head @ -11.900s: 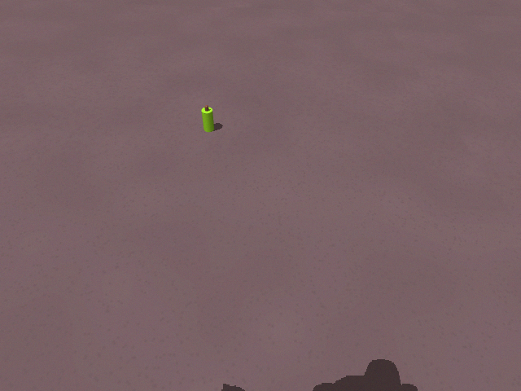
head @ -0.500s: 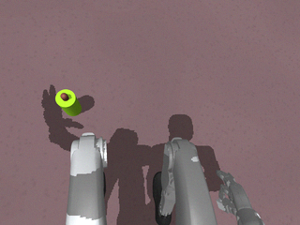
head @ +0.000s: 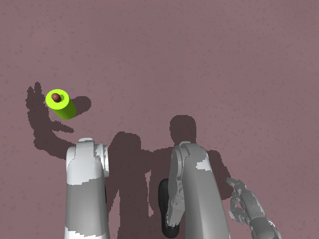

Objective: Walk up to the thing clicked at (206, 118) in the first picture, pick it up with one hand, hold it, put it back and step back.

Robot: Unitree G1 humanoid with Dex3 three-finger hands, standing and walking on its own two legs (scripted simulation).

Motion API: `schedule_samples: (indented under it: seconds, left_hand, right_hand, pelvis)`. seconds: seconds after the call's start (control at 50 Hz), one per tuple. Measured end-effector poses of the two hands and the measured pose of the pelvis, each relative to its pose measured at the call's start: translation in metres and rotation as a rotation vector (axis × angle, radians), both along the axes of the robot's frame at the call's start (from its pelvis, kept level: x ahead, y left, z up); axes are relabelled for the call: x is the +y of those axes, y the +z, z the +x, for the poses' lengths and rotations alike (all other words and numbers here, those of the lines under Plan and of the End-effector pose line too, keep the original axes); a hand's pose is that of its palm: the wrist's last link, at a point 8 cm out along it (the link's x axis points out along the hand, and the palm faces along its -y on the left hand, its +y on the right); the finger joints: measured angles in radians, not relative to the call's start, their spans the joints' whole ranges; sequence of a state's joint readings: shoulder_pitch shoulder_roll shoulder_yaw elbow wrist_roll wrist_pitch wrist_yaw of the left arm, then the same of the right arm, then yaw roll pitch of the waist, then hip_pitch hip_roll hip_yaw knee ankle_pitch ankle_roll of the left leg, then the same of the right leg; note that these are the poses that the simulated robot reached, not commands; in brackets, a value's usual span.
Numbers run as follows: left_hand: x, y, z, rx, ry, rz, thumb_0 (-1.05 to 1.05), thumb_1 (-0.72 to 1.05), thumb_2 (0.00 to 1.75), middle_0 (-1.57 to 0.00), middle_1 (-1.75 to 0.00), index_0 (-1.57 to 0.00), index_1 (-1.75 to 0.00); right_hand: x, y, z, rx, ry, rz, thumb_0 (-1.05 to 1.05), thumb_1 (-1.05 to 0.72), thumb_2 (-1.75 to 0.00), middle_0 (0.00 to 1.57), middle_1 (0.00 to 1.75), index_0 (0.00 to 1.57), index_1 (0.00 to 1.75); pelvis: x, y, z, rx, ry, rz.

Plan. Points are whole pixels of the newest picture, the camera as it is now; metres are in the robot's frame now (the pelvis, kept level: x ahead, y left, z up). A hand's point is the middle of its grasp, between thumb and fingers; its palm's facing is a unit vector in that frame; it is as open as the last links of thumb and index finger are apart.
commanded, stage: approach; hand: left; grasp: from the side
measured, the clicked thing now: (61, 104) +0.45 +0.29 -0.29
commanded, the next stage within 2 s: close in in 0.36 s
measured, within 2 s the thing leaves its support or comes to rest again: neither
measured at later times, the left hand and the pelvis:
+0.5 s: hand (23, 111) +0.40 +0.36 -0.21, palm faces +0.20 -0.98 +0.03, open 17.6 cm; pelvis -0.01 +0.01 -0.08, yaw -6 degrees
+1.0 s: hand (53, 115) +0.40 +0.30 -0.26, palm faces +0.24 -0.97 +0.01, open 17.6 cm; pelvis -0.02 +0.02 -0.10, yaw -8 degrees
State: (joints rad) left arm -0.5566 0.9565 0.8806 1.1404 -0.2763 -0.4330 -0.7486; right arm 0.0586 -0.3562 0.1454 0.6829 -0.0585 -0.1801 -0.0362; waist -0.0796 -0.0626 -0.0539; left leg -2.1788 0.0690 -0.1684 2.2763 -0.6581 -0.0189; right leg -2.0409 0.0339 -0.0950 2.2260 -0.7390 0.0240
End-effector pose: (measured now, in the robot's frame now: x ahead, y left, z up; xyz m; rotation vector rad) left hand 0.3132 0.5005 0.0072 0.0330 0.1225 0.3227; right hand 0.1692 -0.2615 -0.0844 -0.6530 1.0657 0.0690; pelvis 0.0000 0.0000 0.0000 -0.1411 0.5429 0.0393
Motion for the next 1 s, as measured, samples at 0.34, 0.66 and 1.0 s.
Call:
schedule_samples:
  seconds: [0.34,0.66,1.0]
  left_hand:
    - [-0.058,-0.171,0.038,-0.005,-0.051,-0.098,-0.01,-0.6,0.02,-0.08,-0.07,-0.06,-0.09]
    - [-0.135,-0.243,0.066,0.0,-0.108,-0.119,-0.01,-0.6,0.01,-0.08,-0.1,-0.07,-0.1]
    - [-0.157,-0.263,0.058,-0.03,-0.075,-0.059,-0.01,-0.58,0.03,-0.06,-0.07,-0.05,-0.07]
  right_hand:
    - [0.002,-0.027,-0.007,0.1,0.162,-0.146,0.0,-0.91,-0.9,0.21,0.3,0.21,0.3]
    - [0.012,-0.033,-0.021,0.16,0.247,-0.224,0.0,-0.93,-0.9,0.21,0.3,0.21,0.3]
    - [0.016,-0.035,-0.04,0.25,0.282,-0.253,0.0,-0.93,-0.9,0.21,0.3,0.21,0.3]
  pelvis:
    - [0.002,-0.06,-0.006,-0.144,-0.052,-0.044]
    - [0.011,-0.088,-0.011,-0.272,-0.086,-0.103]
    - [0.017,-0.097,-0.016,-0.329,-0.093,-0.136]
